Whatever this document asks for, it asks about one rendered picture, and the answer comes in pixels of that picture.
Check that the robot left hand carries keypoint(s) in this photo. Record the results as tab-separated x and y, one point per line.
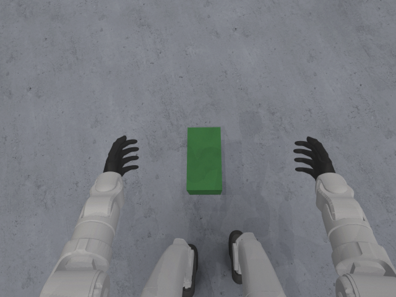
115	160

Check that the robot right forearm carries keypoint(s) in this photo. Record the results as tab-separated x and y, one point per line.
355	249

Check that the robot right foot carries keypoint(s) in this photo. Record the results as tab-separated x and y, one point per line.
233	237

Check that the robot right hand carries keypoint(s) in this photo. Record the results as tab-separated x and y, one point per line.
321	163

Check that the left robot upper arm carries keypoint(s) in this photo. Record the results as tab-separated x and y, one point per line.
78	283

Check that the robot left forearm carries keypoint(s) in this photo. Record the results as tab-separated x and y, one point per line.
90	245

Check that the carton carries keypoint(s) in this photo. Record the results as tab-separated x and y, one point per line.
204	161

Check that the right robot upper arm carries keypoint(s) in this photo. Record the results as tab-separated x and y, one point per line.
357	285

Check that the left robot thigh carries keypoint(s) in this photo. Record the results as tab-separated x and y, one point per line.
167	277

